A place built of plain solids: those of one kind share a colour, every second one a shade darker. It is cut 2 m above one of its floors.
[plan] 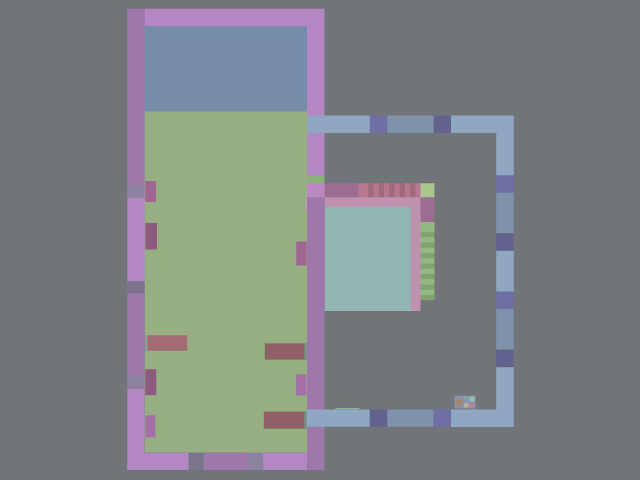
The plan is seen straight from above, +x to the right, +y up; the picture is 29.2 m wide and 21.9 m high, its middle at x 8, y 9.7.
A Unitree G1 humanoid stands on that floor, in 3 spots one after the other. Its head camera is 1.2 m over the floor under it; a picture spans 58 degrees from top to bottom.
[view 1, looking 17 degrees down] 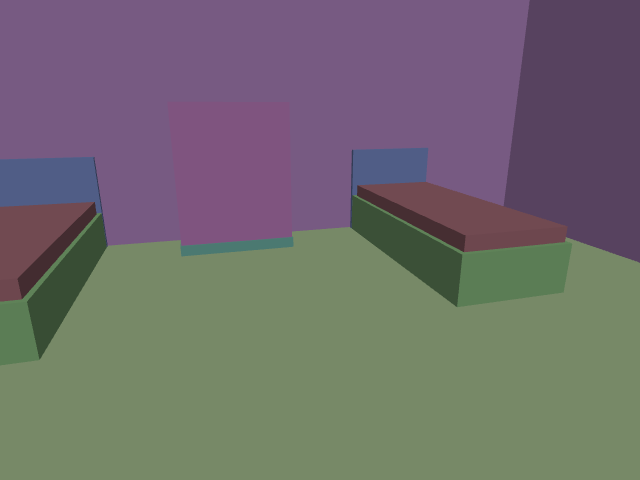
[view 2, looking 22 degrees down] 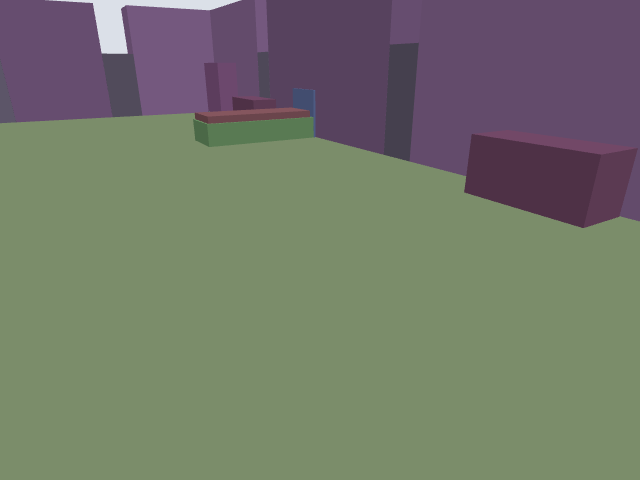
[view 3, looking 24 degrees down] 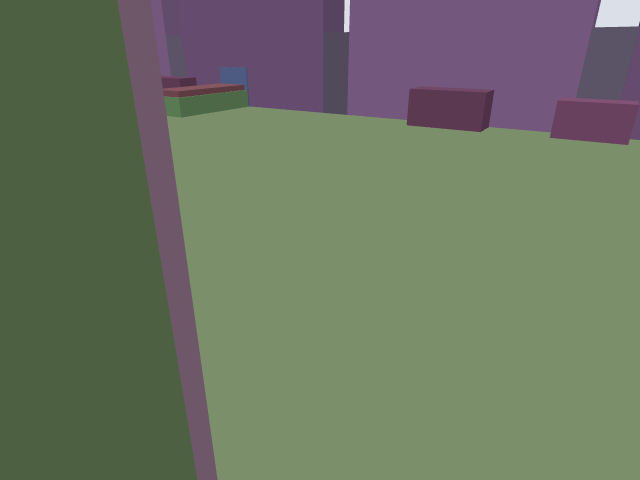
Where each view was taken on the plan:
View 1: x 3.27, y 3.40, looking -16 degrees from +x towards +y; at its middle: floor_dorter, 4.10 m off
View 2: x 4.01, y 12.16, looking -121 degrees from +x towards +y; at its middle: floor_dorter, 3.20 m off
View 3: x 7.64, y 11.97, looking -148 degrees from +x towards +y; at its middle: floor_dorter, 2.95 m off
